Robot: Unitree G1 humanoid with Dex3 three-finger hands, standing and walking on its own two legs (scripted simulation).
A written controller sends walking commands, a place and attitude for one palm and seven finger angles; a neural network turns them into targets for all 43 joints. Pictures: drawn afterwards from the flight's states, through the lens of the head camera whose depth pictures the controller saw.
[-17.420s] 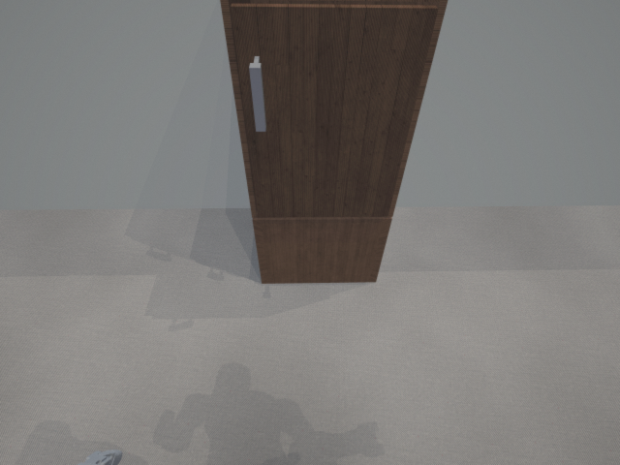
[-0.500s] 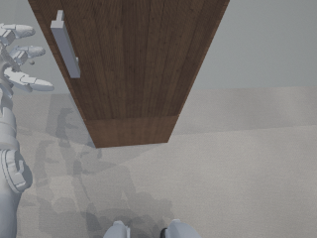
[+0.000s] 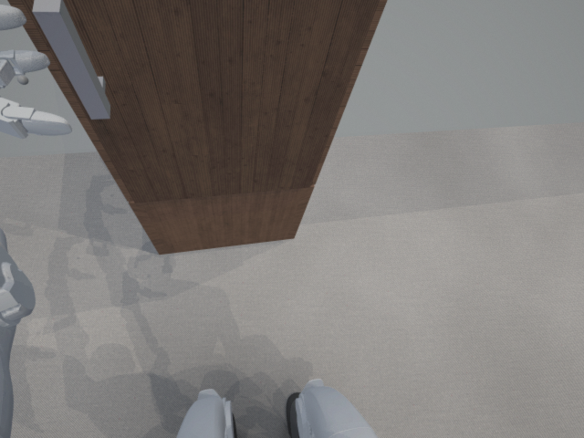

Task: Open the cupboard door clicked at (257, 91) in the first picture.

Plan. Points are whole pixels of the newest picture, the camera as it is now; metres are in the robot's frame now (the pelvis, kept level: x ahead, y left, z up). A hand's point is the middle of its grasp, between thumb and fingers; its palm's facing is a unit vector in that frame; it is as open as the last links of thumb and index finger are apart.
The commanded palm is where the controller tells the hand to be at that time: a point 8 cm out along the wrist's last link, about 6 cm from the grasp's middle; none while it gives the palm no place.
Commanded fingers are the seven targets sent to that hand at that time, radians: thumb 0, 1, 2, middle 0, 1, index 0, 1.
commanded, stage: move the hooked fingers beside the handle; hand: left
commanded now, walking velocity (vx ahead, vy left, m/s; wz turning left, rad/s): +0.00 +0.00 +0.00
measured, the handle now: (79, 54) +0.57 +0.21 +0.11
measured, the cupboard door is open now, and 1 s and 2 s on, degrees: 0 0 0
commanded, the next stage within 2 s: slide the fingers in behind the handle in 0.18 s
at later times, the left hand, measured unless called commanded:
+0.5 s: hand (26, 84) +0.53 +0.25 +0.11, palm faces +0.04 -1.00 +0.02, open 14.0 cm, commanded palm +0.51 +0.29 +0.11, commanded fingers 0.00 -0.50 0.30 -0.30 -1.20 -0.30 -1.20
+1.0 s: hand (72, 84) +0.52 +0.21 +0.11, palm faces +0.05 -1.00 +0.01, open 14.1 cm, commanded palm +0.50 +0.25 +0.11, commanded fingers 0.00 -0.50 0.30 -0.30 -1.20 -0.30 -1.20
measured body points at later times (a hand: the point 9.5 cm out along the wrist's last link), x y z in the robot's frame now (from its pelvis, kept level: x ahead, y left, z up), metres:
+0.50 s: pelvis +0.02 +0.00 +0.01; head +0.14 +0.04 +0.44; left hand +0.52 +0.31 +0.11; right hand +0.01 -0.26 -0.09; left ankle +0.01 +0.09 -0.68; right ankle +0.01 -0.13 -0.68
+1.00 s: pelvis +0.01 +0.00 +0.01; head +0.12 +0.02 +0.44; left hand +0.51 +0.26 +0.12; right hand +0.00 -0.27 -0.10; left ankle +0.01 +0.09 -0.68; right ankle +0.01 -0.13 -0.68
